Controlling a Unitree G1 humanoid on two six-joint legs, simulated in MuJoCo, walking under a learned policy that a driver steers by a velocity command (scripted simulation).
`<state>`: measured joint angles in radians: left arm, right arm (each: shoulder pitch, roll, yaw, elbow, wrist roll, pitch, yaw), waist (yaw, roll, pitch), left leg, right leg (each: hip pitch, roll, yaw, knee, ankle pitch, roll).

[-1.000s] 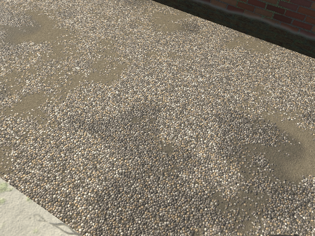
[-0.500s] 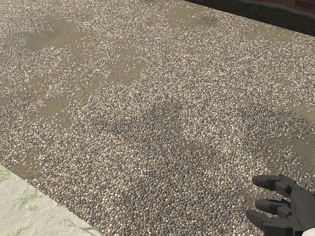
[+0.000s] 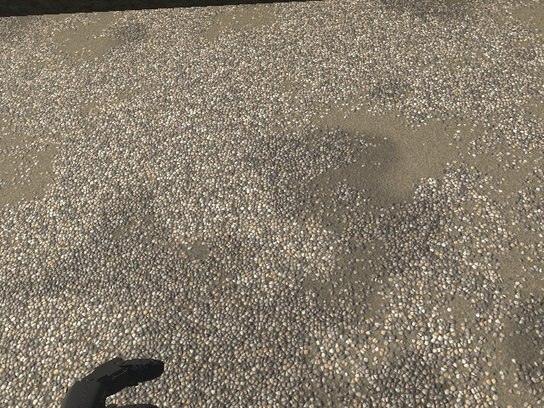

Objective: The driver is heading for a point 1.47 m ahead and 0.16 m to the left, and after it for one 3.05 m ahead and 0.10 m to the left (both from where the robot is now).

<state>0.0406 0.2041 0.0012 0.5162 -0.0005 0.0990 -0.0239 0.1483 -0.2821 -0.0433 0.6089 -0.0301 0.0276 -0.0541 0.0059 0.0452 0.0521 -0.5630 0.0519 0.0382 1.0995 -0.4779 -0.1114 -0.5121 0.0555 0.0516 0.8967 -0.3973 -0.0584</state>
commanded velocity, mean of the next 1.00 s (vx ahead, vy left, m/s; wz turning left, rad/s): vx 0.33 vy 0.00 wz -0.03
